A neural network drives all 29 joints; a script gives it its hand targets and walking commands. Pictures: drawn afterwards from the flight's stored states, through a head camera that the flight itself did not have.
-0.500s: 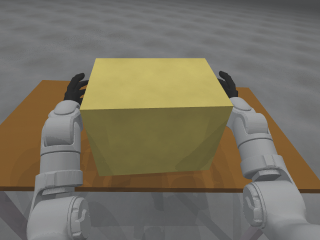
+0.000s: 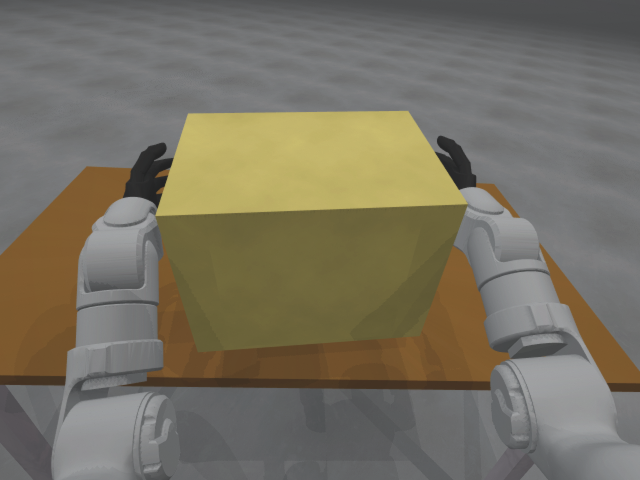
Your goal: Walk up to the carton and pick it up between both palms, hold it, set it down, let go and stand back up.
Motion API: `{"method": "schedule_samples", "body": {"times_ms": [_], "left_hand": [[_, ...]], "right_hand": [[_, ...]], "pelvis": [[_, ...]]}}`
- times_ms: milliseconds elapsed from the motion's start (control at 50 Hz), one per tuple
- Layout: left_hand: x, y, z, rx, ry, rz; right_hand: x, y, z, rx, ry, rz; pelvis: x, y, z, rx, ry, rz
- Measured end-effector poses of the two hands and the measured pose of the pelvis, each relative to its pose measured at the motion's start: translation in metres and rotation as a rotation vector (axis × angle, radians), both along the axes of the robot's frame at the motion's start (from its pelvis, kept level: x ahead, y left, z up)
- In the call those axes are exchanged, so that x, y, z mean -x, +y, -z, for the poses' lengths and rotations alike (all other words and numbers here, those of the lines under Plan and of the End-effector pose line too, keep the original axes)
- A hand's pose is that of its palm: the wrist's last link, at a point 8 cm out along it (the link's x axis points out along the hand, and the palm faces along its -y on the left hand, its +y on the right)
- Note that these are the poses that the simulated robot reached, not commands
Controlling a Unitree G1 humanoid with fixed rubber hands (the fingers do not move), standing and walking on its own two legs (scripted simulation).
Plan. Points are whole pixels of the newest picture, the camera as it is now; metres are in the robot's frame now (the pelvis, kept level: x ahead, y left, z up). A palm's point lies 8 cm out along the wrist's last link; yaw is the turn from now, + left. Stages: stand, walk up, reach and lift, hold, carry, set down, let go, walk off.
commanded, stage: hold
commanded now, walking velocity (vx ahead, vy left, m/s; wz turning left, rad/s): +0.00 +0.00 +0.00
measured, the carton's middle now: (306, 227) +0.37 +0.00 +0.19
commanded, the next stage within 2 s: none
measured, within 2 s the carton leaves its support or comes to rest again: neither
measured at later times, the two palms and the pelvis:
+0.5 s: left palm (136, 201) +0.35 +0.19 +0.24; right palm (457, 180) +0.37 -0.18 +0.26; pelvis +0.00 -0.01 +0.00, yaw +0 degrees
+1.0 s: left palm (134, 199) +0.35 +0.19 +0.24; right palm (460, 182) +0.36 -0.18 +0.26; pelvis +0.00 +0.00 +0.00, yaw +0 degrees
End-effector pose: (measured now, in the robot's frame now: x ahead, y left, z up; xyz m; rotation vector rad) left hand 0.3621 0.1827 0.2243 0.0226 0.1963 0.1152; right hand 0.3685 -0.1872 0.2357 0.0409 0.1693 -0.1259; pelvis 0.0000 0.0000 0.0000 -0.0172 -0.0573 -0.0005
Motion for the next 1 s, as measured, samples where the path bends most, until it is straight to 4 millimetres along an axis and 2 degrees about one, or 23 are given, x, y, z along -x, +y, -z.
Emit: {"method": "schedule_samples", "body": {"times_ms": [540,780,1000], "left_hand": [[0.007,0.004,-0.015,0.009,-0.013,-0.028],[0.011,0.002,-0.013,0.003,-0.012,-0.02],[0.012,0.003,-0.02,0.004,-0.017,-0.019]], "right_hand": [[-0.004,0.005,-0.025,0.019,-0.011,-0.028],[0.002,0.003,-0.02,0.021,-0.007,-0.024],[0.004,0.003,-0.024,0.007,-0.011,-0.021]], "pelvis": [[-0.001,-0.005,0.0,0.002,0.015,-0.007],[-0.002,-0.004,0.0,0.002,0.004,-0.007],[0.002,-0.003,0.0,0.001,0.006,-0.004]]}}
